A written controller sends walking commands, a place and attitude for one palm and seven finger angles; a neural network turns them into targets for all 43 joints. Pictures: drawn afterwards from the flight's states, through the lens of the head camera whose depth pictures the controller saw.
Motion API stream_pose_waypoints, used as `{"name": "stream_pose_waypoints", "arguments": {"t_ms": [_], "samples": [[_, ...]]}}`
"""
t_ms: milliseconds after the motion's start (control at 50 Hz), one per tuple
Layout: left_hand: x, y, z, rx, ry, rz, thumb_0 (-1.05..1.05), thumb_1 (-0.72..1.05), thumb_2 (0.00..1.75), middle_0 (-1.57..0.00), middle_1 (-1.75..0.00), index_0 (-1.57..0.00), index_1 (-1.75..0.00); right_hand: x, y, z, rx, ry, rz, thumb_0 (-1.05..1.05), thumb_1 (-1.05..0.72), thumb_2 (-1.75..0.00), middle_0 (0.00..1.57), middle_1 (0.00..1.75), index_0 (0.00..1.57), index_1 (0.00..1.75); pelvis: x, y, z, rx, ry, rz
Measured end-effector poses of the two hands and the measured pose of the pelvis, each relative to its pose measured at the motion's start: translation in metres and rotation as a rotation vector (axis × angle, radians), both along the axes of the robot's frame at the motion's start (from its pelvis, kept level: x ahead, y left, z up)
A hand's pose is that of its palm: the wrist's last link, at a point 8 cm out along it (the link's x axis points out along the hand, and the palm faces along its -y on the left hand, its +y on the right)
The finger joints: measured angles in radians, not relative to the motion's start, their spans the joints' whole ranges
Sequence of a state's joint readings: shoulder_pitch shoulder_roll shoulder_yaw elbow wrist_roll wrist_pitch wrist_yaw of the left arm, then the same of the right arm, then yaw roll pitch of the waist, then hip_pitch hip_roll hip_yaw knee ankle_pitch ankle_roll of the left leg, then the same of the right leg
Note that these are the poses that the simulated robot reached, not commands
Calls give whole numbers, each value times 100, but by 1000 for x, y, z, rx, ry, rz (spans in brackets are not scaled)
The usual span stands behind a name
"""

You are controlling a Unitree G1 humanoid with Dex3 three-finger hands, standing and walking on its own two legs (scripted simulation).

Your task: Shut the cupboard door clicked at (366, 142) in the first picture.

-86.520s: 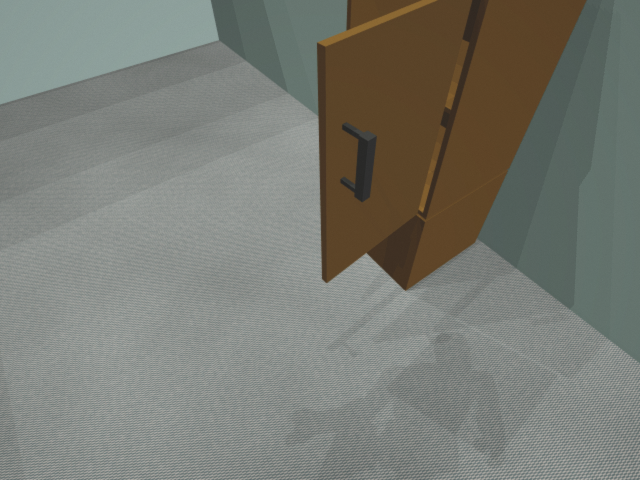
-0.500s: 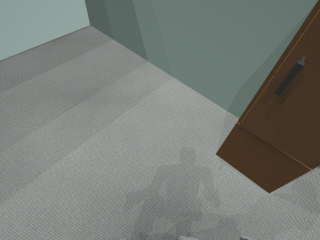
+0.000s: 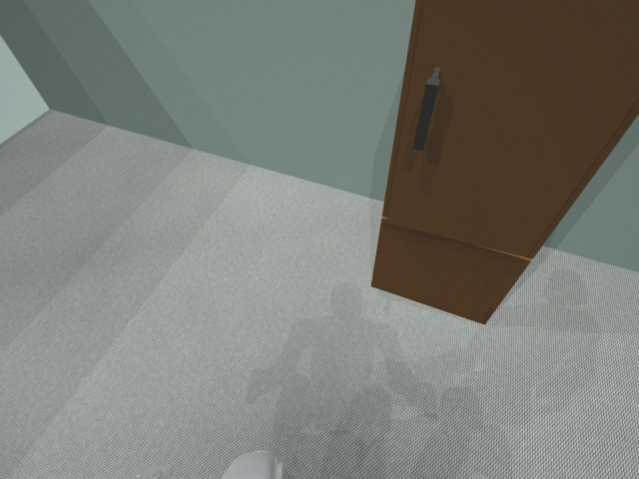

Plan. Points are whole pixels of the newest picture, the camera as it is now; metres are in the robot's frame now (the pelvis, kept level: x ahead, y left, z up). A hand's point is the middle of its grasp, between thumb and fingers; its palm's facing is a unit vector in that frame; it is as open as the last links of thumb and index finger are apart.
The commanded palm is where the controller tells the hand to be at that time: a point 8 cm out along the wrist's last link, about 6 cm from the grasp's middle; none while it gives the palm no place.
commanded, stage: turn to face it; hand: left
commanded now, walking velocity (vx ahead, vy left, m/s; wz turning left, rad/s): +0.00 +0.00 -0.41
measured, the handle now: (427, 109) +0.73 -0.17 +0.04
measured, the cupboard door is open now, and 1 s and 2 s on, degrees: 3 3 3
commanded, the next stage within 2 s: take the last steps up to it in 0.34 s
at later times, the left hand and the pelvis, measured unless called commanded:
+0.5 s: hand out of the picture +0.14 +0.20 -0.16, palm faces -0.19 -0.96 -0.22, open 7.4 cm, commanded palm none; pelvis +0.02 +0.02 +0.00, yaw -12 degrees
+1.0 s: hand (237, 456) +0.18 +0.14 -0.19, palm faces -0.31 -0.94 -0.12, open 7.4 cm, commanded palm none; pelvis +0.11 -0.03 -0.01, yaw -19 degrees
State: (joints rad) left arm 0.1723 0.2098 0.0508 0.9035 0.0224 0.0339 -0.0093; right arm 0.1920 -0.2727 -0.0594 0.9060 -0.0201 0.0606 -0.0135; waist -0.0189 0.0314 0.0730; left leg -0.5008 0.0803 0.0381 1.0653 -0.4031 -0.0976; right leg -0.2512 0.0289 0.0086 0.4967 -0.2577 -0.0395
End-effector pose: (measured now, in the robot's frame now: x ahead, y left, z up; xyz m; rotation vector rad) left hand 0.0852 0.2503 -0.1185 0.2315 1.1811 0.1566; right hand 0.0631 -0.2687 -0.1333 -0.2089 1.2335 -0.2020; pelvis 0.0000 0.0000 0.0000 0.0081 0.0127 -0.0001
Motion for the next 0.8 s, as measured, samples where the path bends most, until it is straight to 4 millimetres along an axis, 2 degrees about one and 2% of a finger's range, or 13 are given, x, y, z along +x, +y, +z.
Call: {"name": "stream_pose_waypoints", "arguments": {"t_ms": [100,220,320,400,500,600,680,800], "samples": [[4,1,-9,-33,22,-25,1,91,90,-20,-30,-20,-30,9,10,9,-11,-42,-24,0,-91,-90,20,30,20,30,6,8,0,-8,3,-47],[14,18,-32,-69,56,-45,1,91,90,-20,-30,-20,-30,10,32,13,-47,-92,-54,0,-91,-90,20,30,20,30,15,28,-10,-24,3,-108],[29,25,-28,-68,76,-89,1,91,90,-20,-30,-20,-29,-14,49,18,-41,-49,-84,0,-91,-90,20,30,20,30,16,33,-2,-31,-5,-153],[42,21,-20,-60,70,-122,1,91,90,-19,-30,-20,-29,-39,54,15,-16,5,-134,0,-90,-90,20,30,20,30,17,32,3,-39,-4,-183],[57,2,-13,-39,58,-183,1,91,90,-19,-30,-20,-29,-74,49,1,28,63,-215,0,-90,-90,21,30,20,30,15,21,1,-35,-4,-216],[63,-25,-13,-28,27,-219,1,91,90,-19,-30,-20,-29,-104,31,-19,63,128,-284,0,-90,-90,21,30,20,30,19,2,-9,-26,-9,-236],[50,-37,-10,-40,58,-207,0,91,90,-20,-30,-20,-29,-97,16,-9,56,134,-296,0,-91,-90,20,30,20,30,30,-6,0,-18,-11,-246],[40,-46,-22,-71,173,-202,1,91,90,-20,-30,-20,-29,-51,-3,6,13,53,-289,0,-91,-90,20,30,20,30,56,-15,2,-23,3,-256]]}}
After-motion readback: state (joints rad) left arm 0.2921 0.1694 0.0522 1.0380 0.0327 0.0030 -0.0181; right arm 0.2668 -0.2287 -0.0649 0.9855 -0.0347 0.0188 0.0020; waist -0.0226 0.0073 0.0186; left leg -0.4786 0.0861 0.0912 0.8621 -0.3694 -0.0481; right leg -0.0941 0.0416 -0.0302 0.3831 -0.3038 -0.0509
